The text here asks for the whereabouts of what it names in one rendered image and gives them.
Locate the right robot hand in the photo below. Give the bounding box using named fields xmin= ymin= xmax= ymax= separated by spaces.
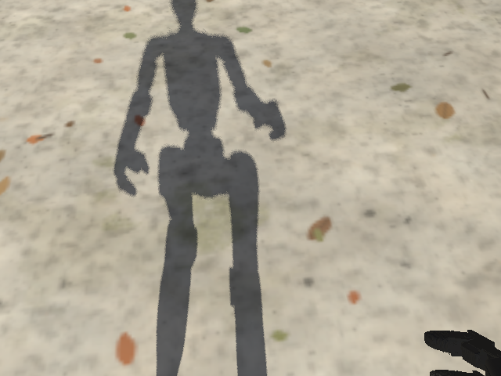
xmin=424 ymin=330 xmax=501 ymax=376

